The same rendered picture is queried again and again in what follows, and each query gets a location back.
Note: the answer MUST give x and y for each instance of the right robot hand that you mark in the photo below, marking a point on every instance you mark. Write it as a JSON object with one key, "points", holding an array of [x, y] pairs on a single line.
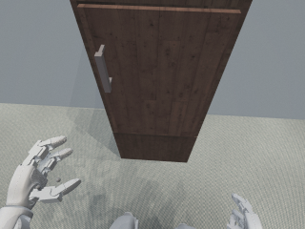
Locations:
{"points": [[250, 220]]}

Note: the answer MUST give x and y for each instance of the left robot hand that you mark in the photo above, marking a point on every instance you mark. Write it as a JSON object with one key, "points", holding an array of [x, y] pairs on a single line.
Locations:
{"points": [[26, 177]]}

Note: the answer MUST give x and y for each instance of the handle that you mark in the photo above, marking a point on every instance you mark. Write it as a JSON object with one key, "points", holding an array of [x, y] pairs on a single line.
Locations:
{"points": [[102, 69]]}

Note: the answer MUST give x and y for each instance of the cupboard door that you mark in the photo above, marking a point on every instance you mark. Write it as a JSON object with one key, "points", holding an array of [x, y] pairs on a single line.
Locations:
{"points": [[163, 62]]}

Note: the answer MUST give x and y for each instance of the robot left thigh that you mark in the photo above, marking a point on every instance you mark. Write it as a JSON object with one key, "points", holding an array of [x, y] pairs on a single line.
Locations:
{"points": [[125, 222]]}

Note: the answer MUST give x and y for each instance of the robot left shin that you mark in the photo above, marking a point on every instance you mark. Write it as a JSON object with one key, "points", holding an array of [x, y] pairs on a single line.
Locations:
{"points": [[127, 214]]}

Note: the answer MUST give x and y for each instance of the left robot forearm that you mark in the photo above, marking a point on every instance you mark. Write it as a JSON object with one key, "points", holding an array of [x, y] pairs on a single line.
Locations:
{"points": [[15, 217]]}

